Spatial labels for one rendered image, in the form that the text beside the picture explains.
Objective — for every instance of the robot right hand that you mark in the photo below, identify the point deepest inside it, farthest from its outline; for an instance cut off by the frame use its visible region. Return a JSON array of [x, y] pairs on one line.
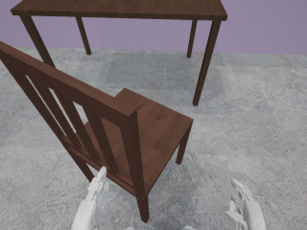
[[249, 215]]

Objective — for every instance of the table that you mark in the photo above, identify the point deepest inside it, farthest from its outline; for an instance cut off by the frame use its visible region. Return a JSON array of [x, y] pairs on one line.
[[206, 10]]

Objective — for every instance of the robot left hand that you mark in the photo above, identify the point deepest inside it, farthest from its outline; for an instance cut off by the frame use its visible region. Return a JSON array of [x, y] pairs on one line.
[[90, 210]]

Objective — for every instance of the chair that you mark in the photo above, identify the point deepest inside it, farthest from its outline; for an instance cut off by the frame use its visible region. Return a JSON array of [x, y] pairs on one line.
[[132, 136]]

